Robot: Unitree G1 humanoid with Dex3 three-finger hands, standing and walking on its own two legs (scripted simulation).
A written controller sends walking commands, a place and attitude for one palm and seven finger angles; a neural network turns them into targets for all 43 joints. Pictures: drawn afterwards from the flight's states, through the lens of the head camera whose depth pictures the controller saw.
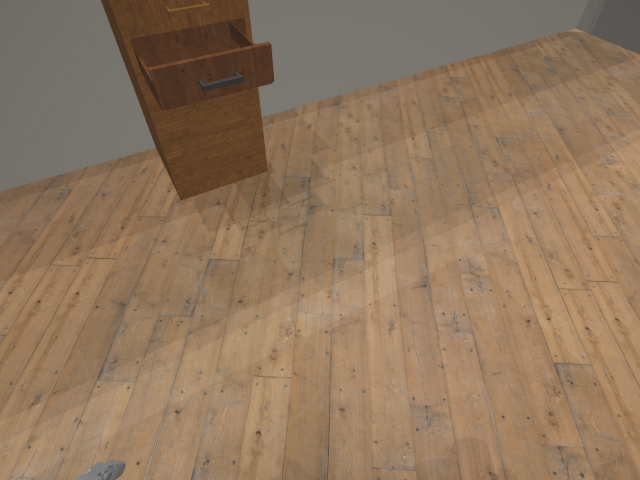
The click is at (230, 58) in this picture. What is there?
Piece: drawer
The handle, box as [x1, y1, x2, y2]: [198, 71, 243, 91]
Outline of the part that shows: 243,77 236,71 233,71 235,75 233,77 207,83 203,83 199,79 198,82 202,90 205,91 243,81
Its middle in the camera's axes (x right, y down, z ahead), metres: -0.32 -0.50 +1.22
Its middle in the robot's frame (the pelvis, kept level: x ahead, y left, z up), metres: +1.22 +0.38 -0.12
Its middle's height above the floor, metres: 0.64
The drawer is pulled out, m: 0.24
